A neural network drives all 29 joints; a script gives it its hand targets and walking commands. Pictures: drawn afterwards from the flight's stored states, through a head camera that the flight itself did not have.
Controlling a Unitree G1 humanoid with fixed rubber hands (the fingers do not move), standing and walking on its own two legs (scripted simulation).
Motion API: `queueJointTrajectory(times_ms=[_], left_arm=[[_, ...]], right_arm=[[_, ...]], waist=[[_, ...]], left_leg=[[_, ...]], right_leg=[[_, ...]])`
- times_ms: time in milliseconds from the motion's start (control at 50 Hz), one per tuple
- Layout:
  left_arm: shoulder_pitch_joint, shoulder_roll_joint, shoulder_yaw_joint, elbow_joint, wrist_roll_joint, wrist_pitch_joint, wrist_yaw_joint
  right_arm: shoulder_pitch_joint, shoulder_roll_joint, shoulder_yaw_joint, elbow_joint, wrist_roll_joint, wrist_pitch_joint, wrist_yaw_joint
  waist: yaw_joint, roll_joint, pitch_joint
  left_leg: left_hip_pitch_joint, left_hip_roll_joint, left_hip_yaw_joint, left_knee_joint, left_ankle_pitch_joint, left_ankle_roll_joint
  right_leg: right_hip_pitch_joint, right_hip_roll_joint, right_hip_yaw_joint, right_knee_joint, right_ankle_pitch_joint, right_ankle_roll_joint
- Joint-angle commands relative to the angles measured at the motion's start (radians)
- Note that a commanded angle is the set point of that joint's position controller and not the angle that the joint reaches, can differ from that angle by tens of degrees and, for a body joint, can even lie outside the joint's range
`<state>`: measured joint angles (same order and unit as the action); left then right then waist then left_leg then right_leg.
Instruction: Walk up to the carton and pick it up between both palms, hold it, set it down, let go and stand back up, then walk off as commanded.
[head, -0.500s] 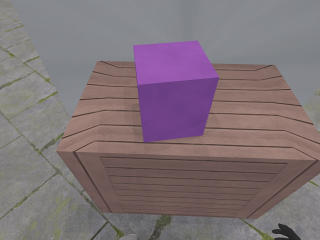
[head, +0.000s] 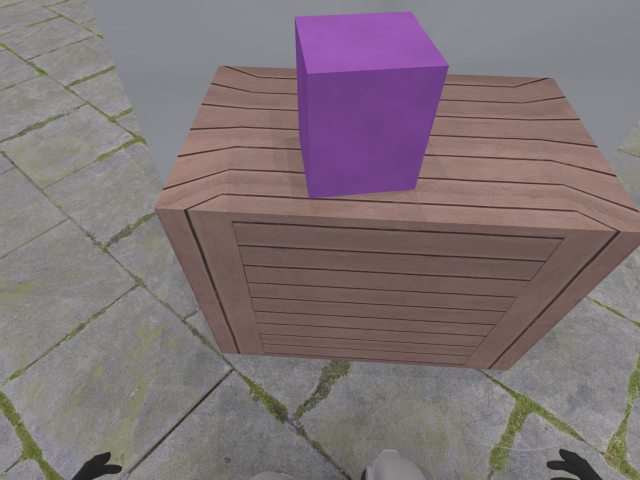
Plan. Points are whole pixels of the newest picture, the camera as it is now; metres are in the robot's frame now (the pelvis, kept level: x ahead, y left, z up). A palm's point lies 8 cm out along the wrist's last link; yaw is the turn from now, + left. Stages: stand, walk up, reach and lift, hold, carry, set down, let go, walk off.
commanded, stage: walk off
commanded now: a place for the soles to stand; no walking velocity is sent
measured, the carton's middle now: (358, 108) +0.73 +0.00 +0.07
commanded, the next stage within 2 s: none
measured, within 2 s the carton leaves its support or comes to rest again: neither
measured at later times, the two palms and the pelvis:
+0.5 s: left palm out of the picture -0.14 +0.33 -0.08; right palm out of the picture -0.04 -0.31 -0.06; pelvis -0.15 +0.00 +0.02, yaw -2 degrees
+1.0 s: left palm out of the picture -0.08 +0.34 -0.09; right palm out of the picture -0.02 -0.28 -0.03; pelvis -0.11 +0.03 +0.04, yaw -1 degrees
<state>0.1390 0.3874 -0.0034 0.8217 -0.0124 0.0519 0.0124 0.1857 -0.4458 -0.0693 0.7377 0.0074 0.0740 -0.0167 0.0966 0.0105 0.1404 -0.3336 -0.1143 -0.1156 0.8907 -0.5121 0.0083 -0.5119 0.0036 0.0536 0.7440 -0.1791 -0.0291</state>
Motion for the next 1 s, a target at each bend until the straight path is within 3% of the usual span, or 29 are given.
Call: queueJointTrajectory(times_ms=[0,20,40,80,120,140,200,280,340,380,400,420,440,460,480,500,540,560,640,700,740,780,800,820,840,860,880,940,980], left_arm=[[-0.035,0.180,0.111,-0.105,0.023,0.028,0.007],[-0.037,0.202,0.130,-0.102,0.038,0.026,0.018],[-0.034,0.254,0.144,-0.113,0.050,0.020,0.024],[0.017,0.248,0.147,-0.062,0.028,0.024,0.018],[0.113,0.224,0.140,-0.024,0.020,0.028,0.009],[0.142,0.219,0.132,-0.024,0.020,0.026,0.007],[0.148,0.223,0.123,-0.026,0.037,0.009,-0.004],[0.170,0.213,0.121,0.007,0.037,-0.009,-0.018],[0.210,0.212,0.125,0.022,0.035,-0.031,-0.029],[0.271,0.201,0.131,0.041,0.035,-0.039,-0.030],[0.332,0.181,0.128,0.063,0.037,-0.046,-0.025],[0.432,0.202,0.144,0.094,0.036,-0.053,-0.021],[0.450,0.247,0.154,0.086,0.041,-0.058,-0.020],[0.333,0.307,0.156,0.046,0.050,-0.063,-0.018],[0.238,0.317,0.154,0.006,0.049,-0.060,-0.023],[0.153,0.314,0.155,-0.022,0.051,-0.063,-0.024],[0.056,0.266,0.138,-0.039,0.049,-0.072,-0.022],[0.073,0.253,0.136,-0.043,0.048,-0.077,-0.024],[0.178,0.275,0.141,-0.061,0.060,-0.070,-0.035],[0.188,0.281,0.141,-0.072,0.061,-0.063,-0.045],[0.196,0.274,0.135,-0.063,0.055,-0.064,-0.046],[0.180,0.259,0.119,-0.066,0.050,-0.064,-0.044],[0.178,0.231,0.108,-0.061,0.043,-0.071,-0.039],[0.195,0.186,0.093,-0.058,0.042,-0.080,-0.033],[0.203,0.155,0.082,-0.059,0.042,-0.082,-0.036],[0.213,0.183,0.092,-0.060,0.038,-0.083,-0.034],[0.180,0.230,0.108,-0.044,0.045,-0.080,-0.031],[0.178,0.225,0.106,-0.014,0.032,-0.083,-0.038],[0.182,0.199,0.098,-0.024,0.033,-0.078,-0.036]], right_arm=[[0.154,-0.215,-0.063,-0.004,-0.037,-0.039,0.001],[0.081,-0.305,-0.080,-0.038,-0.041,-0.048,0.000],[0.007,-0.328,-0.079,-0.066,-0.042,-0.048,-0.006],[-0.082,-0.249,-0.057,-0.091,-0.041,-0.054,-0.015],[-0.106,-0.173,-0.040,-0.087,-0.032,-0.060,-0.019],[-0.075,-0.159,-0.040,-0.085,-0.027,-0.064,-0.017],[0.032,-0.147,-0.057,-0.064,-0.032,-0.077,-0.012],[0.045,-0.178,-0.065,-0.022,-0.037,-0.076,-0.005],[0.059,-0.208,-0.082,-0.010,-0.046,-0.063,0.004],[0.051,-0.209,-0.083,-0.025,-0.047,-0.058,0.011],[0.014,-0.206,-0.079,-0.032,-0.047,-0.055,0.014],[-0.045,-0.181,-0.074,-0.042,-0.054,-0.049,0.013],[-0.092,-0.124,-0.056,-0.057,-0.049,-0.043,0.009],[-0.064,-0.116,-0.056,-0.052,-0.024,-0.054,-0.001],[-0.057,-0.161,-0.078,-0.020,-0.020,-0.063,-0.007],[-0.047,-0.187,-0.081,0.003,-0.011,-0.069,0.002],[0.031,-0.183,-0.077,0.036,-0.008,-0.076,0.017],[0.039,-0.182,-0.071,0.034,-0.013,-0.079,0.024],[0.012,-0.176,-0.047,0.002,-0.016,-0.097,0.028],[0.040,-0.174,-0.043,0.000,-0.011,-0.110,0.026],[0.060,-0.151,-0.036,-0.011,-0.010,-0.121,0.025],[0.170,-0.141,-0.041,0.021,-0.010,-0.135,0.014],[0.260,-0.150,-0.055,0.036,-0.012,-0.146,0.004],[0.279,-0.180,-0.069,0.038,-0.018,-0.154,-0.005],[0.262,-0.235,-0.074,0.037,-0.026,-0.160,-0.011],[0.266,-0.289,-0.083,0.039,-0.023,-0.162,-0.007],[0.245,-0.276,-0.083,0.063,-0.015,-0.161,-0.003],[0.199,-0.223,-0.057,0.057,-0.015,-0.167,-0.009],[0.184,-0.185,-0.048,0.038,-0.010,-0.168,-0.015]], waist=[[-0.141,0.113,-0.061],[-0.139,0.175,-0.011],[-0.129,0.182,0.028],[-0.089,0.124,0.056],[-0.067,0.117,0.002],[-0.063,0.135,-0.054],[-0.102,0.165,-0.215],[-0.118,0.215,-0.169],[-0.125,0.225,-0.156],[-0.107,0.231,-0.199],[-0.060,0.185,-0.212],[0.020,0.077,-0.208],[0.058,-0.156,-0.111],[-0.011,-0.210,0.024],[-0.037,-0.174,0.100],[-0.059,-0.199,0.176],[-0.117,-0.179,0.178],[-0.109,-0.139,0.138],[-0.044,-0.171,0.027],[-0.049,-0.227,0.001],[-0.056,-0.211,-0.016],[-0.134,-0.120,-0.105],[-0.193,-0.003,-0.189],[-0.198,0.075,-0.230],[-0.168,0.174,-0.211],[-0.149,0.176,-0.214],[-0.142,0.082,-0.169],[-0.119,0.093,-0.048],[-0.110,0.091,-0.085]], left_leg=[[0.053,0.253,-0.359,-0.588,0.009,0.076],[-0.182,0.429,-0.607,-0.700,-0.098,0.137],[-0.296,0.458,-0.678,-0.733,-0.131,0.152],[-0.275,0.324,-0.479,-0.684,-0.114,0.066],[-0.121,0.245,-0.336,-0.600,-0.024,0.036],[-0.013,0.236,-0.311,-0.573,0.025,0.023],[0.191,0.241,-0.314,-0.586,-0.093,0.047],[0.161,0.277,-0.347,-0.648,-0.234,0.092],[0.202,0.284,-0.311,-0.641,-0.157,0.135],[0.202,0.239,-0.228,-0.612,-0.101,0.095],[0.149,0.181,-0.146,-0.558,-0.092,0.054],[0.020,0.109,-0.041,-0.376,-0.073,0.005],[-0.227,0.008,0.030,-0.087,-0.060,0.004],[-0.397,-0.033,0.030,0.052,0.041,-0.014],[-0.384,-0.004,-0.074,0.099,0.104,-0.019],[-0.321,-0.007,-0.098,0.145,0.156,-0.030],[-0.169,0.019,-0.046,0.168,0.241,-0.043],[-0.144,0.027,-0.015,0.155,0.261,-0.042],[-0.204,0.039,0.059,-0.013,0.171,-0.035],[-0.168,0.071,0.094,-0.174,0.113,-0.019],[-0.100,0.080,0.111,-0.288,0.120,0.001],[0.147,0.087,0.094,-0.493,0.245,0.024],[0.358,0.107,0.031,-0.577,0.307,0.027],[0.480,0.187,-0.142,-0.524,0.282,0.039],[0.516,0.332,-0.397,-0.502,0.365,0.076],[0.470,0.453,-0.608,-0.576,0.379,0.149],[0.405,0.459,-0.585,-0.568,0.369,0.193],[0.284,0.350,-0.373,-0.555,0.624,0.106],[0.286,0.333,-0.273,-0.496,0.900,0.111]], right_leg=[[-0.120,0.030,0.085,0.118,-0.421,0.003],[-0.086,0.129,0.097,0.388,-0.401,0.042],[-0.018,0.124,0.176,0.478,-0.402,0.040],[-0.024,0.133,0.226,0.539,-0.274,0.037],[-0.074,0.144,0.185,0.578,-0.193,0.028],[-0.073,0.137,0.173,0.535,-0.193,0.024],[-0.031,0.079,0.115,0.373,-0.215,0.036],[0.088,0.041,0.057,0.131,-0.360,0.028],[0.183,0.047,-0.038,-0.096,-0.472,0.006],[0.314,0.079,-0.099,-0.292,-0.433,-0.010],[0.432,0.104,-0.146,-0.439,-0.303,-0.012],[0.558,0.089,-0.109,-0.519,-0.277,-0.013],[0.565,-0.070,0.190,-0.551,-0.417,-0.047],[0.438,-0.253,0.495,-0.595,-0.620,-0.094],[0.287,-0.305,0.493,-0.643,-0.679,-0.141],[0.167,-0.317,0.473,-0.704,-0.735,-0.164],[0.126,-0.228,0.312,-0.645,-0.549,-0.143],[0.179,-0.197,0.280,-0.611,-0.486,-0.121],[0.392,-0.182,0.261,-0.511,-0.428,-0.128],[0.440,-0.181,0.212,-0.449,-0.379,-0.155],[0.451,-0.184,0.186,-0.395,-0.243,-0.149],[0.404,-0.149,0.102,-0.160,0.106,-0.106],[0.316,-0.097,0.062,0.109,0.238,-0.075],[0.164,-0.053,0.080,0.228,0.041,-0.048],[-0.003,0.028,0.066,0.286,-0.253,-0.025],[-0.034,0.060,0.066,0.284,-0.317,-0.016],[-0.019,0.019,0.085,0.296,-0.337,-0.019],[-0.018,-0.017,0.092,0.267,-0.257,-0.014],[0.008,-0.022,0.043,0.221,-0.219,-0.017]])
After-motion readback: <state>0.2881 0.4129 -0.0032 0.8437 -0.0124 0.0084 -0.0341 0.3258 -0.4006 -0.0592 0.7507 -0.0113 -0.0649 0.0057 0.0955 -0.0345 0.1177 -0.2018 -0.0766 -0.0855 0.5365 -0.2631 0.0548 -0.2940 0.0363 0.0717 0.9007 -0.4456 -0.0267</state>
